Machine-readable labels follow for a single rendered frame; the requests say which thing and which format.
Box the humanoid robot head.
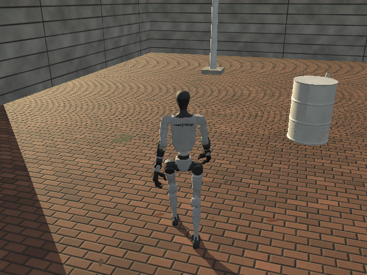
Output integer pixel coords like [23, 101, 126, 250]
[173, 91, 193, 118]

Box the robot right hand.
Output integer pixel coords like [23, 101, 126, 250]
[198, 153, 211, 164]

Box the robot right upper arm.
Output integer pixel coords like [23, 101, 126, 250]
[195, 115, 209, 145]

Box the robot left hand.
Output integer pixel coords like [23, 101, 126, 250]
[153, 171, 166, 188]

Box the robot left forearm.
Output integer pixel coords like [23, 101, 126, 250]
[154, 140, 165, 172]

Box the right robot foot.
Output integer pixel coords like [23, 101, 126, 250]
[192, 234, 200, 249]

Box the robot left upper arm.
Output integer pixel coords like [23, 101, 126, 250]
[159, 115, 171, 148]

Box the robot right forearm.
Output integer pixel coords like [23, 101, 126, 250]
[202, 137, 211, 156]

